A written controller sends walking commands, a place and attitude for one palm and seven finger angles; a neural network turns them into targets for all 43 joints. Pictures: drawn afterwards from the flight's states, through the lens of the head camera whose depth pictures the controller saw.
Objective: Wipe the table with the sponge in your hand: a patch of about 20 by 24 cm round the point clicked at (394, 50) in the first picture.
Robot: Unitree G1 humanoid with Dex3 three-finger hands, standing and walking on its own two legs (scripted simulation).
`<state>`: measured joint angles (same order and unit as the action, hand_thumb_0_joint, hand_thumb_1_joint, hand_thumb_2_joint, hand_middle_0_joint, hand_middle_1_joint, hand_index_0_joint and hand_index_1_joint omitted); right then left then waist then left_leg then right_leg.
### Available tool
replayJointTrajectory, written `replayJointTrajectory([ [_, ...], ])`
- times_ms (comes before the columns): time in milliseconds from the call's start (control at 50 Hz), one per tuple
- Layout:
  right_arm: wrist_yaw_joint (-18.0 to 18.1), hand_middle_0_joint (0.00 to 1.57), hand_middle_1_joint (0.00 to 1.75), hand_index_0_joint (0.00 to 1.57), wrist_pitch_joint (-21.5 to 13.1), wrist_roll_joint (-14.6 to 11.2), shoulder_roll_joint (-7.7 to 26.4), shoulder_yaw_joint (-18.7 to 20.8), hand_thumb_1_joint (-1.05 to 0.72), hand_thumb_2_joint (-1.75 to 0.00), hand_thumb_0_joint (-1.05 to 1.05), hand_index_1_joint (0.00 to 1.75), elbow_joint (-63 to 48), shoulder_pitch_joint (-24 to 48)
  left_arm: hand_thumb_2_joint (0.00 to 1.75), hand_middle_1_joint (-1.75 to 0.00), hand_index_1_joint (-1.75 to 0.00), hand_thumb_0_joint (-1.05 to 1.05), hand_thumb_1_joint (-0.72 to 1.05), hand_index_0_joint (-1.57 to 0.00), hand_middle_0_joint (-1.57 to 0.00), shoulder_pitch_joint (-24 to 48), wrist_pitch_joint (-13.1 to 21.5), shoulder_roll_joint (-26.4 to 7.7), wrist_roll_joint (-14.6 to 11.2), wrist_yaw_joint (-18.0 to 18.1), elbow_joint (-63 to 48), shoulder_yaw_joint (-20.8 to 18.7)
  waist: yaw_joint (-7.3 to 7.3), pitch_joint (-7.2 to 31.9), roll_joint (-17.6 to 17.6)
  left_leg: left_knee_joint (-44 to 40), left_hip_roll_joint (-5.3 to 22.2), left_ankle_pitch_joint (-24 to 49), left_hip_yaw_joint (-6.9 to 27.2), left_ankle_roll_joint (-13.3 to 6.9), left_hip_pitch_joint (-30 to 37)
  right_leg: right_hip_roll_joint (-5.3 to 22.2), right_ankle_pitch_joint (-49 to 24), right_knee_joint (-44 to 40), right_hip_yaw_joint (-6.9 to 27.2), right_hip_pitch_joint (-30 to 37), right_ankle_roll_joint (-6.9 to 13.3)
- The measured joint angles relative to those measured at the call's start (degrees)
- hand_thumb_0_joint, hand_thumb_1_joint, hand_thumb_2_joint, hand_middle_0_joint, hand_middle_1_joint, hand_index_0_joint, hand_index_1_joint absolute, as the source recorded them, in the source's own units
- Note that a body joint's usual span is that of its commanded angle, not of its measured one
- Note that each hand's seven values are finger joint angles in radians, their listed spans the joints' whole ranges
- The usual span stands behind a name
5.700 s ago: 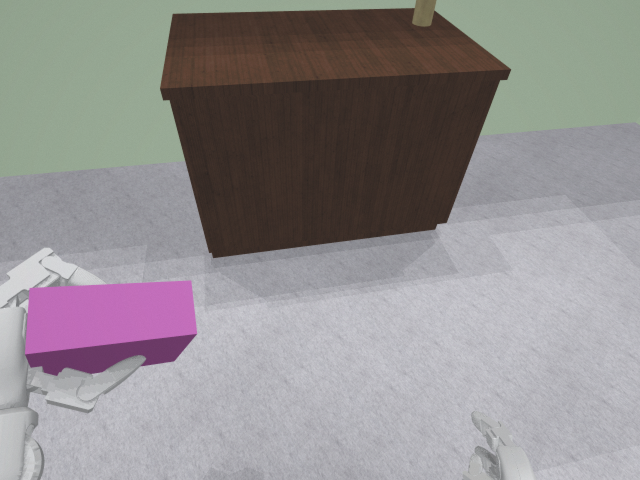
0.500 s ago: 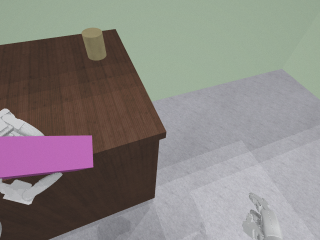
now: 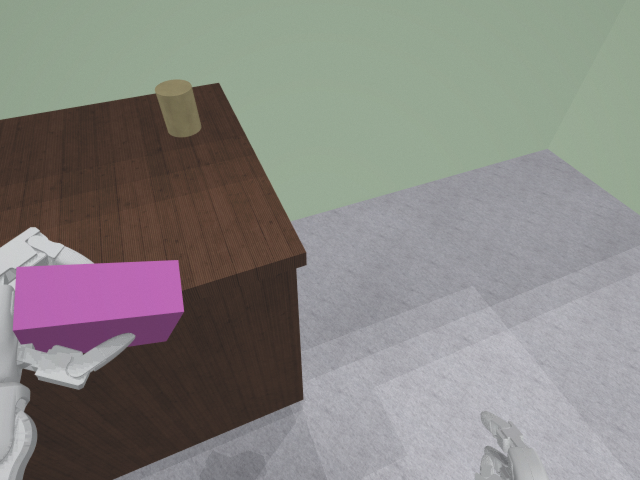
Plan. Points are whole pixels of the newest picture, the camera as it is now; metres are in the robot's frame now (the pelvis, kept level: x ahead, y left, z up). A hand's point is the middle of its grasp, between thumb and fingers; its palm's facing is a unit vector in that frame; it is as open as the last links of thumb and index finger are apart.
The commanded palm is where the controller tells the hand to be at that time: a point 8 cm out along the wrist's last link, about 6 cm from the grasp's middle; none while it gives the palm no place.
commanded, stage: come to a stop and stand still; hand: left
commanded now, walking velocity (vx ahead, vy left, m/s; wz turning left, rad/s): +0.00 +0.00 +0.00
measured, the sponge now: (128, 308) +0.24 +0.21 +0.15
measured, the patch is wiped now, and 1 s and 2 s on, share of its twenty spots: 0.00 0.00 0.00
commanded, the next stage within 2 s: none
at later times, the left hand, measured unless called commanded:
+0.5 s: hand (38, 320) +0.22 +0.30 +0.15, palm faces +0.33 -0.86 -0.38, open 9.7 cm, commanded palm +0.16 +0.32 +0.18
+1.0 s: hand (69, 254) +0.29 +0.29 +0.16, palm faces +0.36 -0.86 -0.37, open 9.6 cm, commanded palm +0.22 +0.33 +0.18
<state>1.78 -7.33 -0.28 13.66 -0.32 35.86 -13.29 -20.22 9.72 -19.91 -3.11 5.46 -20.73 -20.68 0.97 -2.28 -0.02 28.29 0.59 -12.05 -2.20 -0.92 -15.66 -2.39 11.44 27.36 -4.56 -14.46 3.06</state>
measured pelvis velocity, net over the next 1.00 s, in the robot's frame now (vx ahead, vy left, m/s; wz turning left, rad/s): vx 0.06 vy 0.05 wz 0.02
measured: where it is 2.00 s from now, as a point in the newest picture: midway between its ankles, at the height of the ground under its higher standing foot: outside the picture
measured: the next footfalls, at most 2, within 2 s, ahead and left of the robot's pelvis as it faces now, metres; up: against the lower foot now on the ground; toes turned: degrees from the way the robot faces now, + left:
none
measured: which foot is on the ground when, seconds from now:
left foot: down 0.00-1.00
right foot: down 0.00-1.00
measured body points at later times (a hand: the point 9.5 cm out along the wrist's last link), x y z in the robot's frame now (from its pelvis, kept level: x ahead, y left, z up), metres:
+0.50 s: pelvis -0.01 +0.05 +0.00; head +0.01 +0.08 +0.45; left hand +0.20 +0.34 +0.17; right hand +0.14 -0.17 -0.07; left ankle +0.05 +0.11 -0.74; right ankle +0.04 -0.07 -0.73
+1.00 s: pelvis +0.06 +0.05 +0.01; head +0.10 +0.07 +0.45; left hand +0.27 +0.34 +0.18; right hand +0.28 -0.16 -0.05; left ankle +0.06 +0.12 -0.74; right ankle +0.05 -0.06 -0.74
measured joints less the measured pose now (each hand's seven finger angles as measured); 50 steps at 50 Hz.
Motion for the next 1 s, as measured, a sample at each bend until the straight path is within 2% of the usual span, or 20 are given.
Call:
replayJointTrajectory([
  [40, 0.6, 0.2, 0.3, 0.21, 0.5, 0.1, 0.6, 0.2, -0.91, -0.9, 0.02, 0.3, -0.2, -0.8, 0.99, -1.34, -1.34, 0.0, -0.45, -0.79, -0.8, -4.0, -0.6, 1.5, 0.8, -0.6, -1.7, 3.5, -0.45, 0.8, 1.4, 0.1, -0.1, -2.4, 0.3, -0.3, -0.1, -0.2, -0.1, -1.1, 0.2, 0.2, 0.0],
  [100, 1.4, 0.2, 0.3, 0.2, 0.4, 0.7, 0.9, 0.5, -0.91, -0.9, 0.02, 0.3, -0.7, -1.3, 0.99, -1.34, -1.34, 0.0, -0.45, -0.79, -0.8, -6.7, -0.9, 0.9, 2.0, -0.9, -3.4, 5.8, -0.58, 0.4, 3.4, 0.5, -0.2, -2.0, 1.2, -0.4, -0.3, -0.7, -1.0, -1.8, 0.1, 0.4, 0.5],
  [160, 1.8, 0.2, 0.29, 0.2, 0.2, 1.1, 0.7, 0.7, -0.91, -0.9, 0.02, 0.3, -1.1, -1.3, 0.99, -1.34, -1.34, 0.0, -0.45, -0.79, -0.8, -5.1, -0.6, -1.7, 2.4, -0.3, -4.3, 4.6, -0.43, -0.9, 4.6, 0.6, 0.0, 0.3, 2.2, -0.1, -0.2, -1.2, -1.1, -1.9, -0.4, 0.8, 0.6],
  [200, 1.8, 0.2, 0.29, 0.2, 0.1, 1.1, 0.5, 0.7, -0.91, -0.9, 0.02, 0.3, -1.4, -1.4, 0.99, -1.34, -1.34, 0.0, -0.45, -0.79, -0.8, -3.1, 0.1, -3.0, 2.4, 0.3, -4.7, 2.8, -0.24, -1.4, 4.6, 1.3, 0.1, -0.7, 2.9, -0.2, -0.6, -1.5, -0.2, -2.5, -0.6, 1.1, 0.0],
  [300, 1.1, 0.2, 0.29, 0.2, -0.5, 1.2, -0.2, 0.0, -0.91, -0.9, 0.02, 0.3, -1.7, -0.8, 0.99, -1.34, -1.34, 0.0, -0.45, -0.79, -0.8, 0.4, 2.1, -4.0, 1.7, 1.2, -7.2, -1.3, -0.13, -2.0, 3.4, 2.3, -0.4, -0.5, 3.6, -0.4, -1.2, -1.4, -0.5, -3.1, -0.7, 1.2, -0.4],
  [360, 0.7, 0.2, 0.3, 0.2, -0.4, 1.0, -1.2, -0.6, -0.91, -0.9, 0.02, 0.3, -1.4, -0.8, 0.99, -1.34, -1.34, 0.0, -0.45, -0.79, -0.8, 0.0, 2.7, -3.0, 1.2, 0.6, -6.9, -1.0, -0.53, -1.2, 2.2, 1.9, -0.8, 0.6, 3.3, -0.8, -1.0, -1.0, 0.9, -2.7, -0.4, 1.2, -1.3],
  [440, 0.4, 0.2, 0.3, 0.2, 0.4, 0.9, -3.2, -1.7, -0.91, -0.9, 0.02, 0.3, -1.3, -1.3, 0.99, -1.34, -1.34, 0.0, -0.45, -0.79, -0.8, -2.2, 1.5, -1.7, 1.6, -0.6, -4.3, 0.7, -0.51, 0.0, 1.6, -0.3, -1.9, 0.2, 2.7, -1.8, -0.5, -0.3, 6.5, -1.6, 1.0, 0.3, -2.3],
  [500, 0.1, 0.2, 0.3, 0.21, 0.4, 1.1, -4.7, -2.2, -0.9, -0.9, 0.02, 0.3, -2.0, -1.4, 0.99, -1.34, -1.34, 0.0, -0.45, -0.79, -0.8, -2.5, 0.2, -1.9, 2.3, -1.2, -2.7, 1.1, -0.25, -0.7, 2.0, -2.3, -3.3, 1.8, 2.3, -2.7, -0.2, 0.2, 7.7, -0.2, 2.9, -0.7, -2.6],
  [600, -0.6, 0.2, 0.3, 0.21, -0.2, 1.8, -5.4, -3.0, -0.9, -0.9, 0.02, 0.3, -1.6, -0.5, 0.99, -1.34, -1.34, 0.0, -0.45, -0.79, -0.8, -2.7, 0.2, -1.9, 2.6, -1.1, -4.9, 0.4, 1.08, -2.4, 2.1, -2.8, -4.6, 3.2, 2.6, -3.6, 0.6, 0.7, 1.6, -2.3, 3.9, 0.9, -2.1],
  [700, -0.7, 0.2, 0.3, 0.21, -1.1, 2.0, -4.5, -3.0, -0.9, -0.9, 0.02, 0.3, -0.8, 0.4, 0.99, -1.34, -1.34, 0.0, -0.45, -0.79, -0.8, -3.0, 1.9, -1.3, 2.8, -0.3, -7.3, 0.4, 2.73, -0.7, 2.2, -4.3, -5.5, 2.4, 3.0, -4.0, 2.0, 1.1, -0.4, -4.9, 4.5, 2.8, -2.4],
  [780, -0.2, 0.2, 0.3, 0.21, -1.1, 1.8, -3.5, -2.6, -0.9, -0.9, 0.02, 0.3, -0.6, 2.0, 0.99, -1.34, -1.34, 0.0, -0.45, -0.8, -0.8, -1.0, 2.1, -0.2, 2.7, 0.4, -4.5, 1.2, 3.25, 1.0, 2.3, -5.5, -6.3, 1.7, 3.0, -4.1, 3.5, 1.7, -0.2, -5.1, 5.0, 3.8, -3.3],
  [900, 0.4, 0.2, 0.3, 0.21, 0.2, 1.2, -2.8, -1.8, -0.9, -0.9, 0.02, 0.3, -2.6, 4.4, 1.0, -1.34, -1.34, 0.0, -0.45, -0.8, -0.8, 0.8, 0.1, 0.7, 2.4, 0.5, -1.7, 2.6, 2.12, 1.6, 2.1, -6.1, -6.3, 0.5, 3.3, -3.8, 4.3, 1.7, 1.5, -5.4, 4.9, 4.5, -3.1],
  [1000, -0.1, 0.2, 0.3, 0.21, 1.4, 0.9, -2.9, -1.4, -0.9, -0.9, 0.02, 0.3, -5.4, 6.1, 1.0, -1.34, -1.34, 0.0, -0.45, -0.8, -0.8, -1.3, -0.2, -1.3, 1.4, 0.0, -6.7, 2.4, 0.46, -0.3, 2.4, -5.4, -5.9, 0.0, 3.3, -3.0, 3.6, 1.4, 2.2, -3.4, 4.4, 3.1, -2.2],
])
